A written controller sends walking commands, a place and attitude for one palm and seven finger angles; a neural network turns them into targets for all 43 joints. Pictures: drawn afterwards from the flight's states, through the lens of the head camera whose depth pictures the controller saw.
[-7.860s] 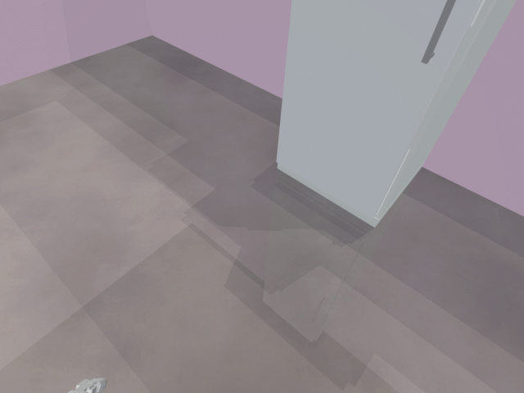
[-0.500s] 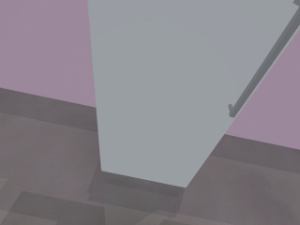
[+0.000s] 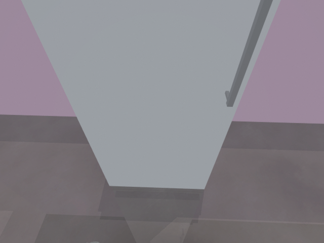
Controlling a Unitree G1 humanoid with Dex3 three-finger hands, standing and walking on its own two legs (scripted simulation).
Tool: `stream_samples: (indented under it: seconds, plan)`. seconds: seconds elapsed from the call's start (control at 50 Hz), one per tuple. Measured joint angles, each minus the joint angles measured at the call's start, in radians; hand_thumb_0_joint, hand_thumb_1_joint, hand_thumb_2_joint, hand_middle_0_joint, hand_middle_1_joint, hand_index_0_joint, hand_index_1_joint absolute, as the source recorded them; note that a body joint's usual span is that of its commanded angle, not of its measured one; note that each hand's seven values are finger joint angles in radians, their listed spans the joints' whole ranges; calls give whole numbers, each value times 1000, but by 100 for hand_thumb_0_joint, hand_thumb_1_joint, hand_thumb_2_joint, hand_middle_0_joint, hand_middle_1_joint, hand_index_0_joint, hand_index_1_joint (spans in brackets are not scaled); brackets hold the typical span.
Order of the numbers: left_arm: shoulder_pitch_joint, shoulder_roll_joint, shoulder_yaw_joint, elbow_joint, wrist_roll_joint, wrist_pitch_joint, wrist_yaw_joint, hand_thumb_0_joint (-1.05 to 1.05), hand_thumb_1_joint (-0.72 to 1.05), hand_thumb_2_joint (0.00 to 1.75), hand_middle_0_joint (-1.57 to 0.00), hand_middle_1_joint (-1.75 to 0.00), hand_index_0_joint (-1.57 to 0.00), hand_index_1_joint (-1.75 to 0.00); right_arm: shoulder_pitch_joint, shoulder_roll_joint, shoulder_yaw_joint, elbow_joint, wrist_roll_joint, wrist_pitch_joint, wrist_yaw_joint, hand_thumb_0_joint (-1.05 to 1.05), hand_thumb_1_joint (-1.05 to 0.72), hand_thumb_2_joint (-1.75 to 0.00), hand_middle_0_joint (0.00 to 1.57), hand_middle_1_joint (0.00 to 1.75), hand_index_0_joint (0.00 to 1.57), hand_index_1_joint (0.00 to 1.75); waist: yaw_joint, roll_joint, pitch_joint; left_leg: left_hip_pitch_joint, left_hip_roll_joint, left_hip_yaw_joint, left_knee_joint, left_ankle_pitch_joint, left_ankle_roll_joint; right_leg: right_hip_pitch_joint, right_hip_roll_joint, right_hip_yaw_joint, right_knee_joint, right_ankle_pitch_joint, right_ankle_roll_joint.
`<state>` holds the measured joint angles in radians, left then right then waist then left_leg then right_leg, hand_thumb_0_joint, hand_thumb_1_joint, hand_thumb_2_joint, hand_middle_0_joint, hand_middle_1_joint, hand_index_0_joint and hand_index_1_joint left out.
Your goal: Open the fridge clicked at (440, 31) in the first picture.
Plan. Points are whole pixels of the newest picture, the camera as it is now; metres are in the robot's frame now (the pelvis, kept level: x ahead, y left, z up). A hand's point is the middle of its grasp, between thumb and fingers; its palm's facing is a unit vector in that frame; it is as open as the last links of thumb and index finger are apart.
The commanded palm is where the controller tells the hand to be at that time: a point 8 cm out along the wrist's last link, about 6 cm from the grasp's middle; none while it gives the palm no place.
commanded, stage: come to a stop and stand still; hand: right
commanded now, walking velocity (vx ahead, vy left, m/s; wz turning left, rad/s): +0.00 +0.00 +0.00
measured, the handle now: (247, 43) +0.50 -0.21 +0.25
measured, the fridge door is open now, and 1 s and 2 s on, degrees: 0 0 0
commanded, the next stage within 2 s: look again from close up in 0.94 s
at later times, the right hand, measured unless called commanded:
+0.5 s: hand out of the picture -0.01 -0.22 -0.17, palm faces +0.02 +0.97 -0.22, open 7.4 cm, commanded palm none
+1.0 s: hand out of the picture -0.10 -0.16 -0.17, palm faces +0.04 +0.99 -0.15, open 7.4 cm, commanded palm none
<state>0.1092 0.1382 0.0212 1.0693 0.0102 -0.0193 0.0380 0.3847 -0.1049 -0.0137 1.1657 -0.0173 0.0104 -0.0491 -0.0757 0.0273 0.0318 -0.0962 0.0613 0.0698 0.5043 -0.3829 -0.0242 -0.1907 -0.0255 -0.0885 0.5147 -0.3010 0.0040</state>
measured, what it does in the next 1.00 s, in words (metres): shifts its weight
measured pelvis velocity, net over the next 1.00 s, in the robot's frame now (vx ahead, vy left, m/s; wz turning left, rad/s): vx -0.05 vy -0.02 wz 0.01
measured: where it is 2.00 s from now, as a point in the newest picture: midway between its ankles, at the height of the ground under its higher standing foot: outside the picture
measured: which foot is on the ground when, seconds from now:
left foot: down 0.00-1.00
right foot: down 0.00-1.00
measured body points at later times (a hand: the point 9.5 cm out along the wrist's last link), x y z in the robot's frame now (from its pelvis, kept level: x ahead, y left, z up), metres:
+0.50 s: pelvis -0.03 -0.03 +0.01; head -0.02 -0.03 +0.46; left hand -0.06 +0.19 -0.15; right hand -0.01 -0.27 -0.15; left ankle -0.07 +0.12 -0.73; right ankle -0.02 -0.12 -0.73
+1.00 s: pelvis -0.05 -0.02 +0.01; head -0.05 -0.02 +0.46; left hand -0.06 +0.20 -0.15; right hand -0.10 -0.22 -0.15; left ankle -0.07 +0.12 -0.73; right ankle -0.02 -0.12 -0.73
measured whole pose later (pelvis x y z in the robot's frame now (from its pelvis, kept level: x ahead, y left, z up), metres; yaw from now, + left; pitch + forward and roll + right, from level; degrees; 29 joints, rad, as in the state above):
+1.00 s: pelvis -0.05 -0.02 +0.01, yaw +1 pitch -3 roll +0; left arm 0.28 0.13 0.03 1.15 0.01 -0.01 0.03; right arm 0.36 -0.10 0.01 1.17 -0.02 0.00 -0.04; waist -0.01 0.01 0.04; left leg -0.11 0.07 0.06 0.41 -0.25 -0.04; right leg -0.18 -0.01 -0.11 0.39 -0.17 -0.03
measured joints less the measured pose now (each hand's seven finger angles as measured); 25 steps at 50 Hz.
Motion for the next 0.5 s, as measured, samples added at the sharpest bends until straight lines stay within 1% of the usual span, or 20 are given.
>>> stream_samples:
  seconds: [0.12,0.16,0.22,0.28,0.36,0.5]
  plan:
    - [21,-17,-9,16,0,3,6,0,91,90,-20,-30,-20,-30,-89,-23,3,-26,2,-5,3,0,-90,-90,20,30,20,30,32,-1,2,30,8,-8,-53,33,-16,22,10,-11,-29,15,-18]
    - [35,-9,2,17,-6,-2,14,-1,92,90,-20,-30,-20,-30,-116,-31,2,-38,3,-5,3,0,-90,-90,20,30,20,30,44,-5,5,31,13,-12,-63,43,-22,26,15,-16,-41,24,-24]
    - [60,13,4,29,0,-1,12,-2,94,90,-20,-30,-20,-30,-145,-53,-2,-46,2,-1,1,1,-92,-90,20,30,20,30,60,-9,9,34,20,-15,-77,57,-29,30,23,-19,-57,37,-32]
    - [97,27,1,51,3,5,7,-1,93,90,-20,-30,-20,-30,-162,-74,-5,-55,5,-1,3,1,-92,-90,20,30,20,30,68,-10,11,37,26,-14,-89,68,-34,34,31,-19,-73,51,-37]
    - [144,32,-5,81,4,12,1,0,92,90,-20,-30,-20,-30,-170,-89,-4,-58,8,0,6,1,-91,-90,20,30,19,30,74,-12,16,40,31,-13,-103,84,-37,41,37,-20,-95,69,-42]
    - [194,14,-13,109,2,16,-8,0,91,90,-20,-30,-20,-30,-146,-79,5,-43,10,5,10,0,-91,-90,20,30,19,30,83,-16,27,39,32,-15,-120,109,-39,45,40,-22,-122,99,-45]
